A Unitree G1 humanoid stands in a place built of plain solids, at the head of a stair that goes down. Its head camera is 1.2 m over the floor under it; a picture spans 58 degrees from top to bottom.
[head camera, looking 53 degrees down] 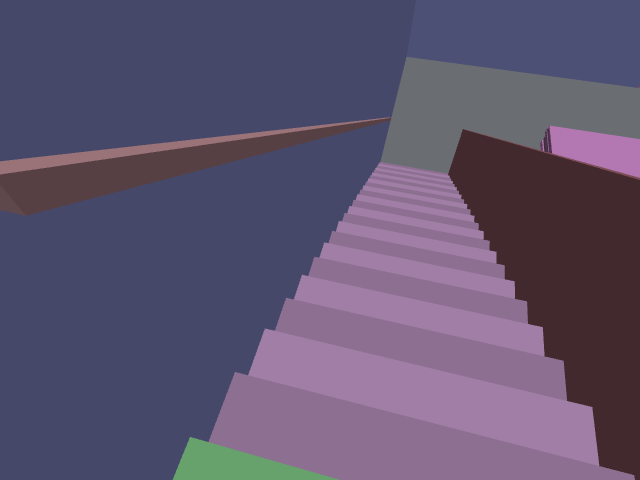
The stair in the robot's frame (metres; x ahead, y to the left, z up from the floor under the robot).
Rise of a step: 0.18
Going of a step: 0.24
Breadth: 1.20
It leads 14 degrees to the right of straight ahead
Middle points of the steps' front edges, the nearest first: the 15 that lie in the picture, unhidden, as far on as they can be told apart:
0.36 -0.31 -0.18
0.59 -0.37 -0.36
0.83 -0.43 -0.53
1.07 -0.49 -0.71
1.31 -0.55 -0.89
1.54 -0.61 -1.07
1.78 -0.67 -1.25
2.02 -0.73 -1.42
2.26 -0.79 -1.60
2.49 -0.85 -1.78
2.73 -0.91 -1.96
2.97 -0.98 -2.14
3.20 -1.04 -2.31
3.44 -1.10 -2.49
3.68 -1.16 -2.67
